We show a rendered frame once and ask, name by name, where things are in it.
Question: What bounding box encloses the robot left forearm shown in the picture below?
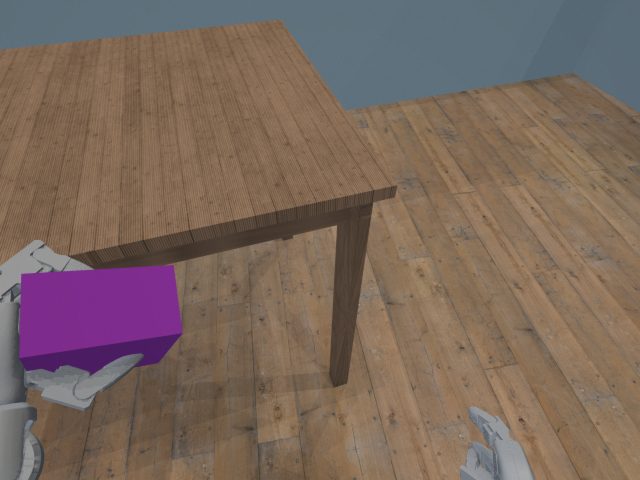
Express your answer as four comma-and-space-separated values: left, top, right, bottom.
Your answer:
0, 402, 44, 480

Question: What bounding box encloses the sponge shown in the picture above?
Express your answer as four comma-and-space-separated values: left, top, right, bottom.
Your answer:
19, 265, 182, 375

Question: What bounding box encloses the robot right hand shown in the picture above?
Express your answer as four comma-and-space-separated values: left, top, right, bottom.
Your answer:
460, 406, 535, 480

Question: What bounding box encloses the table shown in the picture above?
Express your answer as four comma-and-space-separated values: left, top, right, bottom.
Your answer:
0, 20, 397, 388

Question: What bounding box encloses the robot left hand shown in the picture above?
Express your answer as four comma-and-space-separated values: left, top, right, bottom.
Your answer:
0, 240, 144, 411

